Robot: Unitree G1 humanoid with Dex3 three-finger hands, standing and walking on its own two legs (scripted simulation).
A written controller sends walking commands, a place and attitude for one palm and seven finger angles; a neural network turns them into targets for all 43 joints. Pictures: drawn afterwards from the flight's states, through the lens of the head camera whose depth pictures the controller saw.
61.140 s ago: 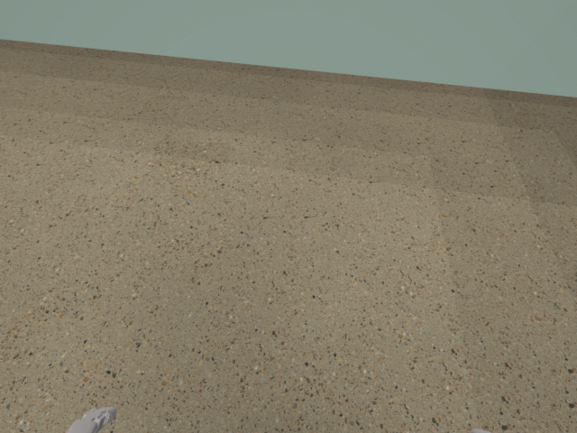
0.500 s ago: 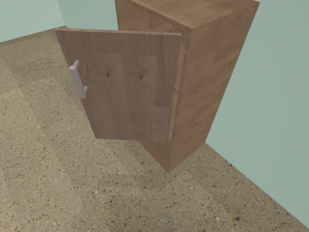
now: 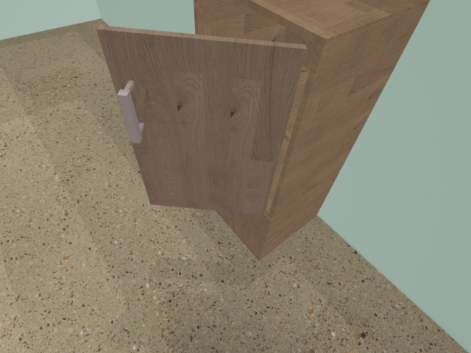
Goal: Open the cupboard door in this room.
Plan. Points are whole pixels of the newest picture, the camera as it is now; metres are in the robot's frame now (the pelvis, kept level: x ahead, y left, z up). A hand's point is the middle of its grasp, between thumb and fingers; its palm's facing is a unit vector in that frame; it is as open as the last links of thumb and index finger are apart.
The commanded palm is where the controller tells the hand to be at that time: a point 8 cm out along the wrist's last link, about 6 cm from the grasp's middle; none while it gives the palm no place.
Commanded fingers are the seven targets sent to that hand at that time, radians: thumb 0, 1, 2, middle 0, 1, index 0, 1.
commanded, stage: shuffle to correct the standing spot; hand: left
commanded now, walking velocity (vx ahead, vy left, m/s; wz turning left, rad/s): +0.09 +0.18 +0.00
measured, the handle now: (133, 112) +0.57 +0.29 +0.05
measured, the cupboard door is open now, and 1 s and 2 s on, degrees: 47 47 47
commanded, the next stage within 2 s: come to a stop and stand still in 0.46 s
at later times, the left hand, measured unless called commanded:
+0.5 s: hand out of the picture +0.06 +0.21 -0.15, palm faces +0.11 -0.96 -0.26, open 7.3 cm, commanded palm none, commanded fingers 0.00 0.90 0.90 -0.20 -0.30 -0.20 -0.30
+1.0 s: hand out of the picture +0.07 +0.26 -0.16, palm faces +0.06 -0.97 -0.22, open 7.4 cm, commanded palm none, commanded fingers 0.00 0.90 0.90 -0.20 -0.30 -0.20 -0.30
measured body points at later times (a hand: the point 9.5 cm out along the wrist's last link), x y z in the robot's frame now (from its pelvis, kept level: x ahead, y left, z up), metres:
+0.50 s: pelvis +0.04 +0.02 +0.02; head +0.07 +0.01 +0.46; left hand +0.05 +0.26 -0.13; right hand +0.10 -0.22 -0.14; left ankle +0.05 +0.19 -0.66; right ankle +0.02 -0.09 -0.73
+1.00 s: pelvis +0.03 +0.07 +0.01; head +0.05 +0.07 +0.46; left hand +0.07 +0.31 -0.14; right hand +0.11 -0.16 -0.14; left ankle +0.09 +0.20 -0.73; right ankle +0.00 -0.03 -0.71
